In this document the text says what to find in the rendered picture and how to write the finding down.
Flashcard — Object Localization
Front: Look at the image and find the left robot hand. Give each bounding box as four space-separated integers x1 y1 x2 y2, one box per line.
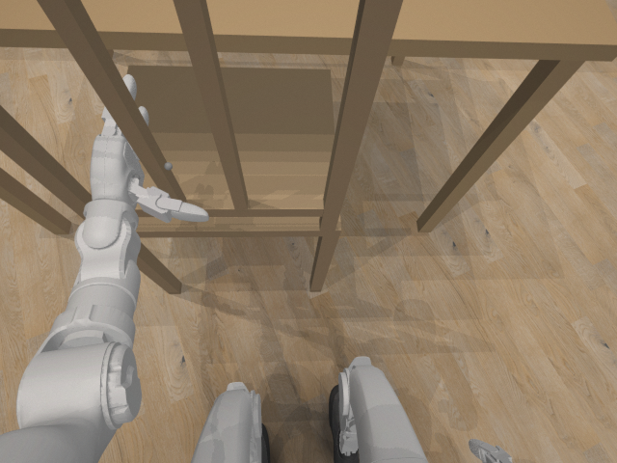
90 74 209 223

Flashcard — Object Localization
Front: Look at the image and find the robot right thigh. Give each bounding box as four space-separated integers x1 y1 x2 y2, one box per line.
338 366 428 463

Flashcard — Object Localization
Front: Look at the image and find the robot left upper arm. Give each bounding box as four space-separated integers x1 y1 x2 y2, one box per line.
0 341 142 463

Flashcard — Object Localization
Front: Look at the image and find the robot right shin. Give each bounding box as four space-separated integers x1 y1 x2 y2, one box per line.
339 356 386 453

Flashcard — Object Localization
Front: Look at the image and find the chair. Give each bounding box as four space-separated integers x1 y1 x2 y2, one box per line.
0 0 403 294

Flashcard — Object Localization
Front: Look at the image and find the robot left forearm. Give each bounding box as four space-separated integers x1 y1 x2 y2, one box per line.
16 199 141 429

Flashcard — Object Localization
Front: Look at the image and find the table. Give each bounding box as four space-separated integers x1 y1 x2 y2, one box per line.
0 0 617 234

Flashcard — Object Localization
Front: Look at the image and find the right robot hand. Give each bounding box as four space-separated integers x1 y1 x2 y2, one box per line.
469 439 513 463

